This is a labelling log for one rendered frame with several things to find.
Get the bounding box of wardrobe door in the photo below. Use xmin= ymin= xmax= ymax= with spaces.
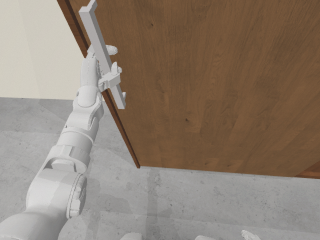
xmin=69 ymin=0 xmax=320 ymax=178
xmin=304 ymin=161 xmax=320 ymax=172

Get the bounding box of left robot upper arm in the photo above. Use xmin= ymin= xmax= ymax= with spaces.
xmin=0 ymin=168 xmax=87 ymax=240

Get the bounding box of left robot hand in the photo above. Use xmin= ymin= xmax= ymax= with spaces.
xmin=80 ymin=44 xmax=122 ymax=92

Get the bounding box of handle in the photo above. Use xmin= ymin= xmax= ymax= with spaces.
xmin=78 ymin=0 xmax=127 ymax=109

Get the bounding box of right robot hand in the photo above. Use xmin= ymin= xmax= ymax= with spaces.
xmin=241 ymin=230 xmax=261 ymax=240

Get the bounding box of left robot forearm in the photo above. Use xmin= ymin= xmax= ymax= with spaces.
xmin=26 ymin=85 xmax=104 ymax=208

